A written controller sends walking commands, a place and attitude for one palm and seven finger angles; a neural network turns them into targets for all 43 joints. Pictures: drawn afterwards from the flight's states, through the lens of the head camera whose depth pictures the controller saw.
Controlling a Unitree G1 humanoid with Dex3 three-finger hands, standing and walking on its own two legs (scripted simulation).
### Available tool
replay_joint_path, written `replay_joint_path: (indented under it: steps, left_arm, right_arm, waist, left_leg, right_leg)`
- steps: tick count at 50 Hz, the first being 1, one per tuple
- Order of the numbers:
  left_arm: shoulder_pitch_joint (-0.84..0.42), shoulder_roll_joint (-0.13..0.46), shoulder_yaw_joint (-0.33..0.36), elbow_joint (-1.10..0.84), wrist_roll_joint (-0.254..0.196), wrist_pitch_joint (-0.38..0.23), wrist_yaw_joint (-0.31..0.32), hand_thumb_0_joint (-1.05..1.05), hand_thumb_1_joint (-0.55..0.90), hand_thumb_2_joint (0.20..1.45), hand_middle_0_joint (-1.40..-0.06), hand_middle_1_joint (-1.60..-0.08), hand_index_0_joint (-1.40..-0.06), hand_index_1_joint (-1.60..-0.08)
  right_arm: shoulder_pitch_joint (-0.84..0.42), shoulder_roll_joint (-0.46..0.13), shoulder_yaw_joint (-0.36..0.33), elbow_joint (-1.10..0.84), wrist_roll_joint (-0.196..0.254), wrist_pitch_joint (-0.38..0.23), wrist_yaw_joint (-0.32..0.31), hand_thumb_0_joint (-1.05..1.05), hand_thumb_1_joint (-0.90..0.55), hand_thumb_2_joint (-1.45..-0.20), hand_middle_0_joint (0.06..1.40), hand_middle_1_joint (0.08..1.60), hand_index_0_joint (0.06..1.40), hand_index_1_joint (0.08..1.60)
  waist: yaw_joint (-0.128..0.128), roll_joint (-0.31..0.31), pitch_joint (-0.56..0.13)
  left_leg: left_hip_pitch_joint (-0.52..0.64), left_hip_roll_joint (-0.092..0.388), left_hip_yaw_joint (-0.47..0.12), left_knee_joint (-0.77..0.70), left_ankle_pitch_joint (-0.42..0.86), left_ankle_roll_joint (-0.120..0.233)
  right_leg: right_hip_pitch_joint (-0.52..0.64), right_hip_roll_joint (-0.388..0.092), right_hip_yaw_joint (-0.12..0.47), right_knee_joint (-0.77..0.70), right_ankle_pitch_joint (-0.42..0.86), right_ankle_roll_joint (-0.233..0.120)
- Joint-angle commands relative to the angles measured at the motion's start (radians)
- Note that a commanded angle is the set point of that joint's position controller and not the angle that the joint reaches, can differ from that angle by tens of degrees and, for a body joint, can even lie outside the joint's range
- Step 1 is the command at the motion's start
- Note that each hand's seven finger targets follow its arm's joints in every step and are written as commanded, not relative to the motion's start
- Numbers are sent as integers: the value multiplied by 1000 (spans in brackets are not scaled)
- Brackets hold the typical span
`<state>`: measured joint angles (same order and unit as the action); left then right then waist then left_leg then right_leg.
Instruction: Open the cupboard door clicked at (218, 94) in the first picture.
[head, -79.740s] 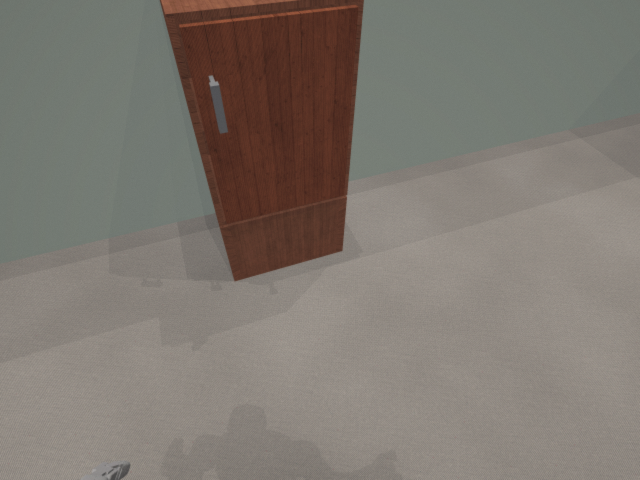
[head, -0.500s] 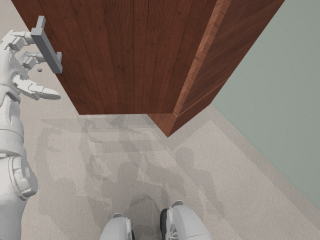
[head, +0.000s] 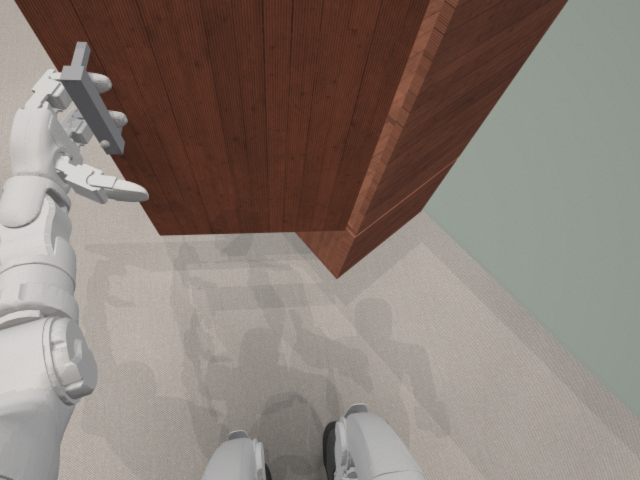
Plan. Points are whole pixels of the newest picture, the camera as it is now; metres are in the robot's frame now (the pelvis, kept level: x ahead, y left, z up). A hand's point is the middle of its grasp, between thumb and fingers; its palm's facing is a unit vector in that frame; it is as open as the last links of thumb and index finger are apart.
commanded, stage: slide the fingers in behind the handle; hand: left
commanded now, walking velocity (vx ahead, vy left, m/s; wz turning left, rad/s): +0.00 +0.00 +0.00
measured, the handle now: (99, 102) +0.56 +0.23 +0.06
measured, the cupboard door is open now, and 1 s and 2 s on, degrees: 54 55 85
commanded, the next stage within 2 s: close the thumb around the handle in 0.20 s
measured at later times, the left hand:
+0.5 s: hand (114, 140) +0.50 +0.20 +0.06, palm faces +0.00 -1.00 +0.00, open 12.9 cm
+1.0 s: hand (111, 141) +0.50 +0.21 +0.07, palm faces -0.01 -1.00 +0.00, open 5.6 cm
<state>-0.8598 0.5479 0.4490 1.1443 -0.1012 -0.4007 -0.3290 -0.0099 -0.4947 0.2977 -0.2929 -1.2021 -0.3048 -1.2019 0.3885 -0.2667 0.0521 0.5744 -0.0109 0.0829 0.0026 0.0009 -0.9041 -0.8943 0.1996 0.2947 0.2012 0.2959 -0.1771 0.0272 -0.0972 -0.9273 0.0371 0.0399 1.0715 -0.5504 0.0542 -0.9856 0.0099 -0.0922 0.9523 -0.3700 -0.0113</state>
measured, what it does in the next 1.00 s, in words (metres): stands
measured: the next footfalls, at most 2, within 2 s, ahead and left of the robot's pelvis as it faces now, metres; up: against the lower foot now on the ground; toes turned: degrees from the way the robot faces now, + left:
none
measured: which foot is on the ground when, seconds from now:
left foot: down 0.00-1.00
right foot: down 0.00-1.00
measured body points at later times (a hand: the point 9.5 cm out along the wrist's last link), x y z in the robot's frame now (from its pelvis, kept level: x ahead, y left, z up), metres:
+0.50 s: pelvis +0.00 +0.00 +0.00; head +0.14 +0.02 +0.42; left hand +0.50 +0.26 +0.07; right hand +0.00 -0.27 -0.11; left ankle -0.03 +0.08 -0.67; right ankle +0.04 -0.12 -0.67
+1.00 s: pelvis +0.00 +0.00 +0.00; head +0.14 +0.02 +0.43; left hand +0.49 +0.26 +0.07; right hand +0.01 -0.27 -0.11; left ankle -0.03 +0.08 -0.67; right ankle +0.04 -0.12 -0.67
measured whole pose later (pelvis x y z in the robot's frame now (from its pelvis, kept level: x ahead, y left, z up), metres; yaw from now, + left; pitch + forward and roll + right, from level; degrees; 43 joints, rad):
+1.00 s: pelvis +0.00 +0.00 +0.00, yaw +0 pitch +23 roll -3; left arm -0.89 0.54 0.43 1.17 -0.11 -0.41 -0.34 0.01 0.73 0.82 -0.37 -1.33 -0.38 -1.34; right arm 0.39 -0.28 0.05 0.59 -0.01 0.07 0.00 0.00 -0.90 -0.89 0.20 0.29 0.20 0.30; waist -0.17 0.03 -0.10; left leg -0.94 0.03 0.03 1.07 -0.54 0.05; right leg -1.00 0.01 -0.10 0.96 -0.37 -0.02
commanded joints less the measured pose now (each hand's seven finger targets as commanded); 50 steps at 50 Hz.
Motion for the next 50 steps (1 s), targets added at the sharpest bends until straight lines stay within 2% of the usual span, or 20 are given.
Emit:
replay_joint_path:
  steps: [1,2,4,6,8,11,12,15,18,23,24,27,31,35,36,39,40,44,47,50]
  left_arm:
    - [-406,290,29,-256,-24,-90,-1,0,-500,300,-300,-1200,-300,-1200]
    - [-391,244,-2,-245,-30,-85,-12,0,-500,300,-300,-1200,-300,-1200]
    - [-381,253,5,-243,-42,-80,-27,0,-500,300,-300,-1200,-300,-1200]
    - [-372,202,-29,-212,-49,-62,-36,0,-500,300,-300,-1200,-300,-1200]
    - [-409,200,-33,-184,-55,-53,-32,0,-500,300,-300,-1200,-300,-1200]
    - [-457,212,-37,-153,-35,-52,-18,0,-500,300,-300,-1200,-300,-1200]
    - [-447,245,-16,-160,-24,-57,-11,0,-500,300,-300,-1200,-300,-1200]
    - [-473,225,-36,-200,-15,-80,1,0,-500,300,-300,-1200,-300,-1200]
    - [-486,224,-24,-199,-27,-88,11,0,-332,372,-312,-1218,-312,-1218]
    - [-446,287,30,-198,-16,-77,25,0,-52,492,-332,-1248,-332,-1248]
    - [-442,293,24,-211,-7,-78,26,0,4,516,-336,-1254,-336,-1254]
    - [-429,276,10,-204,-7,-71,22,0,172,588,-348,-1272,-348,-1272]
    - [-415,274,19,-234,-25,-78,9,0,396,684,-364,-1296,-364,-1296]
    - [-437,210,-34,-177,-31,-68,-3,0,620,780,-380,-1320,-380,-1320]
    - [-445,248,-8,-181,-28,-67,2,0,676,804,-384,-1326,-384,-1326]
    - [-467,266,-2,-183,-20,-75,4,0,844,876,-396,-1344,-396,-1344]
    - [-458,236,-23,-177,-19,-75,4,0,900,900,-400,-1350,-400,-1350]
    - [-420,253,5,-191,-28,-87,-2,0,900,900,-400,-1350,-400,-1350]
    - [-417,266,5,-146,-25,-66,-3,0,900,900,-400,-1350,-400,-1350]
    - [-416,293,18,-173,-11,-67,2,0,900,900,-400,-1350,-400,-1350]
  right_arm:
    - [188,-193,-72,-39,-3,-16,-12,0,-900,-900,200,300,200,300]
    - [182,-189,-74,-38,-2,-17,-11,0,-900,-900,200,300,200,300]
    - [188,-196,-76,-29,0,-16,-12,0,-900,-900,200,300,200,300]
    - [188,-196,-77,-24,3,-12,-12,0,-900,-900,200,300,200,300]
    - [188,-198,-72,-19,4,-14,-16,0,-900,-900,200,300,200,300]
    - [190,-198,-71,-6,1,-20,-19,0,-900,-900,200,300,200,300]
    - [194,-202,-72,-9,-2,-22,-20,0,-900,-900,200,300,200,300]
    - [194,-196,-72,-7,-7,-27,-15,0,-900,-900,200,300,200,300]
    - [200,-199,-74,-8,-10,-29,-15,0,-900,-900,200,300,200,300]
    - [201,-201,-72,-24,-8,-23,-13,0,-900,-900,200,300,200,300]
    - [196,-198,-72,-23,-6,-21,-13,0,-900,-900,200,300,200,300]
    - [195,-196,-72,-26,-5,-20,-12,0,-900,-900,200,300,200,300]
    - [194,-197,-75,-29,-2,-21,-14,0,-900,-900,200,300,200,300]
    - [191,-194,-70,-12,1,-24,-14,0,-900,-900,200,300,200,300]
    - [197,-199,-71,-9,-1,-23,-17,0,-900,-900,200,300,200,300]
    - [196,-200,-70,-10,-4,-29,-21,0,-900,-900,200,300,200,300]
    - [196,-195,-70,-10,-3,-30,-19,0,-900,-900,200,300,200,300]
    - [200,-198,-74,-14,-6,-32,-16,0,-900,-900,200,300,200,300]
    - [189,-197,-68,-20,1,-26,-19,0,-900,-900,200,300,200,300]
    - [192,-198,-69,-28,0,-25,-19,0,-900,-900,200,300,200,300]
  waist:
    - [14,145,-553]
    - [8,161,-549]
    - [5,148,-534]
    - [-5,119,-504]
    - [-20,87,-437]
    - [-28,105,-409]
    - [-16,102,-426]
    - [-9,197,-488]
    - [-23,141,-499]
    - [4,125,-531]
    - [7,162,-539]
    - [-4,97,-506]
    - [7,130,-535]
    - [-17,129,-448]
    - [-15,106,-447]
    - [-15,123,-472]
    - [-17,141,-477]
    - [0,120,-529]
    - [-10,82,-456]
    - [3,117,-486]
  left_leg:
    - [301,-7,-105,-127,614,-49]
    - [312,-7,-100,-123,627,-48]
    - [326,-1,-106,-126,641,-52]
    - [322,0,-110,-133,613,-50]
    - [272,-5,-109,-141,542,-41]
    - [242,-11,-107,-142,470,-39]
    - [246,-11,-115,-144,474,-42]
    - [334,-6,-128,-129,579,-65]
    - [328,-3,-131,-118,589,-60]
    - [274,-11,-115,-120,580,-50]
    - [287,-11,-110,-121,593,-53]
    - [237,-11,-100,-126,524,-38]
    - [271,-11,-98,-131,555,-41]
    - [259,-10,-101,-136,507,-41]
    - [246,-9,-106,-140,497,-40]
    - [251,-13,-105,-136,497,-40]
    - [259,-14,-105,-135,499,-41]
    - [278,-11,-107,-123,559,-45]
    - [190,-17,-92,-130,475,-33]
    - [210,-18,-92,-130,493,-34]
  right_leg:
    - [349,33,59,-43,381,-18]
    - [339,34,61,-48,384,-17]
    - [323,36,56,-54,377,-15]
    - [298,38,48,-62,345,-14]
    - [290,38,47,-69,313,-15]
    - [261,34,52,-71,267,-14]
    - [268,33,50,-63,260,-16]
    - [219,32,43,-47,272,-21]
    - [226,35,39,-43,285,-19]
    - [308,34,51,-36,334,-20]
    - [308,31,57,-39,345,-17]
    - [337,33,62,-51,339,-13]
    - [349,33,64,-55,359,-16]
    - [286,34,56,-66,305,-14]
    - [299,35,56,-64,302,-15]
    - [300,31,60,-59,302,-16]
    - [288,32,59,-59,299,-16]
    - [314,33,59,-47,343,-17]
    - [336,30,67,-55,326,-12]
    - [340,29,68,-50,332,-15]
